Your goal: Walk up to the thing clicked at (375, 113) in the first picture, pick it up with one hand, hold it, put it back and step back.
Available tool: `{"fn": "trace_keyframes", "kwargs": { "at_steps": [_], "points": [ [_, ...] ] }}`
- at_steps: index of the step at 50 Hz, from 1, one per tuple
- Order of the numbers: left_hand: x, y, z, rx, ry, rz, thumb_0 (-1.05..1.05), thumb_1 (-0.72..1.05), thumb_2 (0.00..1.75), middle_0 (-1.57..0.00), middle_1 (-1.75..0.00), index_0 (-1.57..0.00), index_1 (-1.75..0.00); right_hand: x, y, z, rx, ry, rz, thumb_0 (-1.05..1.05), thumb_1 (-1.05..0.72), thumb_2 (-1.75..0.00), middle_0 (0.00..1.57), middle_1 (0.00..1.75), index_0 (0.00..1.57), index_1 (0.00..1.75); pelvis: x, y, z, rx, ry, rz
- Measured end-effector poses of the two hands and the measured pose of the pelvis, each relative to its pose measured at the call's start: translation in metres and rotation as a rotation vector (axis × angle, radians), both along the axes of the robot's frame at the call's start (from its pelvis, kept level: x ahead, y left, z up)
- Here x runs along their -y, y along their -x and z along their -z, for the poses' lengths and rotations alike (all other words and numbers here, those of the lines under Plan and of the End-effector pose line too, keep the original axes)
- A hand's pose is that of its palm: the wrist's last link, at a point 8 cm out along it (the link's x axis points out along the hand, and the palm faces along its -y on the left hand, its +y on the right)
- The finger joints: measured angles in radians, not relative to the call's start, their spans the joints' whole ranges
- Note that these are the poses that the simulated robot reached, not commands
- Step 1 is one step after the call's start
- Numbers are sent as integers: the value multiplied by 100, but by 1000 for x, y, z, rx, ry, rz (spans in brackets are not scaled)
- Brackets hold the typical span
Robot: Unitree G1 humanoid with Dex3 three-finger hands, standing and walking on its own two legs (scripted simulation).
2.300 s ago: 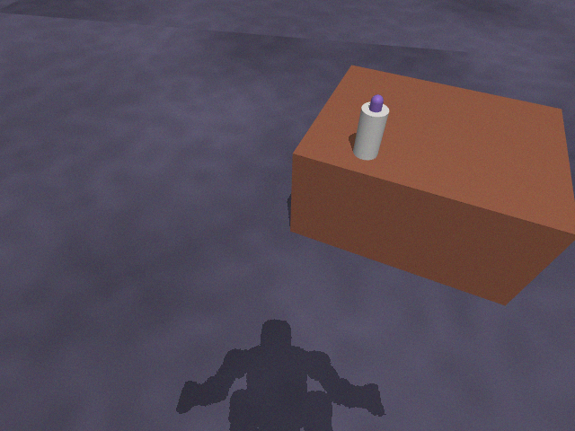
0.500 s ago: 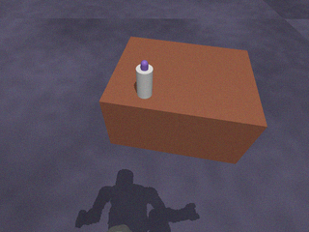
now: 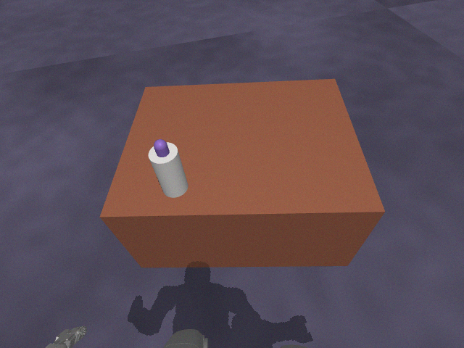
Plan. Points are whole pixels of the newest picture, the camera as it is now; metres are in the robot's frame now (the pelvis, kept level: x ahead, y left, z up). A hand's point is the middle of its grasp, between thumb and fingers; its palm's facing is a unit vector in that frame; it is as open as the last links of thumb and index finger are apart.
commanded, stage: walk up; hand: left
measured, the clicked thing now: (168, 166) +0.65 +0.24 -0.20
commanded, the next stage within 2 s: stand in 1.88 s
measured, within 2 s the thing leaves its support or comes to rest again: neither
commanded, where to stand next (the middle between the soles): +0.23 +0.04 m, yaw -1 degrees
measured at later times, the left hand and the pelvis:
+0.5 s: hand (87, 314) +0.20 +0.32 -0.14, palm faces -0.08 -0.92 -0.39, open 7.4 cm; pelvis +0.15 +0.05 +0.00, yaw -2 degrees
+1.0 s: hand (111, 267) +0.30 +0.30 -0.15, palm faces -0.04 -0.93 -0.36, open 7.4 cm; pelvis +0.18 +0.05 +0.00, yaw -1 degrees
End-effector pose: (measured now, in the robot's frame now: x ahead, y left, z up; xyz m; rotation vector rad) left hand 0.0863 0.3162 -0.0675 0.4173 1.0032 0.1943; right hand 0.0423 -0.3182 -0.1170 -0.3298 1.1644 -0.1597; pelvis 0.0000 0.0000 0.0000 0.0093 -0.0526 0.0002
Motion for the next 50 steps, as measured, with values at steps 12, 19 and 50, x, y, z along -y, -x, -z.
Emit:
{"fn": "trace_keyframes", "kwargs": {
  "at_steps": [12,19,50],
  "points": [
    [-32,-15,27,-149,28,-66,1,90,90,-20,-30,-21,-30,-29,-125,-19,62,23,-73,1,-90,-90,21,30,20,30,-26,-86,3,-18,26,7],
    [-51,-63,44,-198,35,-48,1,91,90,-20,-30,-20,-30,-51,-175,-33,155,50,-44,1,-90,-90,21,30,20,30,-46,-125,5,-2,13,26],
    [-30,-208,41,-85,69,-29,1,91,90,-20,-30,-20,-30,-65,-199,-1,-52,10,42,1,-90,-90,21,30,20,30,-47,-183,0,-10,6,15]
  ]
}}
